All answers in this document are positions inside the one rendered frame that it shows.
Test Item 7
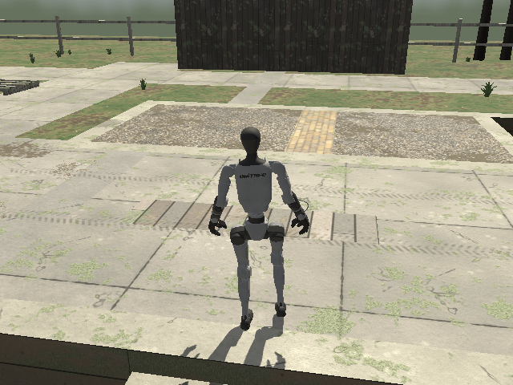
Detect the left robot hand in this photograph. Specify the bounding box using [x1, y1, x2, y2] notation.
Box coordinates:
[208, 220, 227, 236]

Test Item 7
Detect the left robot thigh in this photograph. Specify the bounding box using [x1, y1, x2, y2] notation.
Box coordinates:
[230, 225, 252, 279]

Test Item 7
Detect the right robot hand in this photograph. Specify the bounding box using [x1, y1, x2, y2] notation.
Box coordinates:
[291, 215, 309, 235]

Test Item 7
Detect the right robot forearm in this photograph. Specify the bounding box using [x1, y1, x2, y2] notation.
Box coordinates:
[288, 191, 306, 221]

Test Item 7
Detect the robot left upper arm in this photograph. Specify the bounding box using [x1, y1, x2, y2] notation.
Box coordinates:
[216, 163, 236, 208]

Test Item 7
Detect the left robot foot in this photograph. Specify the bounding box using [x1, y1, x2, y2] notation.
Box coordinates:
[240, 309, 253, 330]

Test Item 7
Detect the left robot forearm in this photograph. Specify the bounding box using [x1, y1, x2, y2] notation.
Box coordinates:
[210, 196, 224, 223]

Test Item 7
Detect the robot right upper arm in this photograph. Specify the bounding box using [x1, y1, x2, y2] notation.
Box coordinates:
[269, 160, 296, 205]

